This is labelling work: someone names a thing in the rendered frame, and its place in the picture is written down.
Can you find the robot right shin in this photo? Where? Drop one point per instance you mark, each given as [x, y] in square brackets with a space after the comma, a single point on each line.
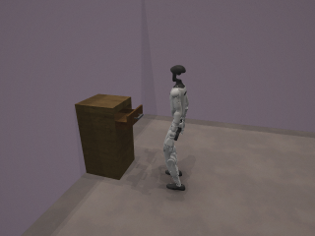
[175, 155]

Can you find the handle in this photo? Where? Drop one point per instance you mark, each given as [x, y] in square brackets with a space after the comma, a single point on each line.
[141, 115]

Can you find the robot right thigh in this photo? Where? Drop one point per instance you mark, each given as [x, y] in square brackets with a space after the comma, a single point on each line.
[174, 148]

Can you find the cabinet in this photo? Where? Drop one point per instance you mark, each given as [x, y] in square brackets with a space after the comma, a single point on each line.
[108, 152]

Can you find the left robot hand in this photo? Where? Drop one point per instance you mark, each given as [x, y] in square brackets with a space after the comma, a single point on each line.
[168, 143]

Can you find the left robot forearm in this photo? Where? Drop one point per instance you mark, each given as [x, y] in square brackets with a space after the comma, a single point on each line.
[175, 125]

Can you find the drawer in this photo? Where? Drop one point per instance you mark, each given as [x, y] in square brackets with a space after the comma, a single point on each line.
[124, 119]

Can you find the right robot forearm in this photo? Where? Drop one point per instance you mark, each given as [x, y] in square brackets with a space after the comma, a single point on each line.
[185, 112]

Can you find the right robot upper arm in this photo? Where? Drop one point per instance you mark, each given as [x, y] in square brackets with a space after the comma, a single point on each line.
[187, 101]

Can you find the left robot upper arm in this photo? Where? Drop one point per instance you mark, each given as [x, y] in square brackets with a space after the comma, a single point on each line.
[175, 95]

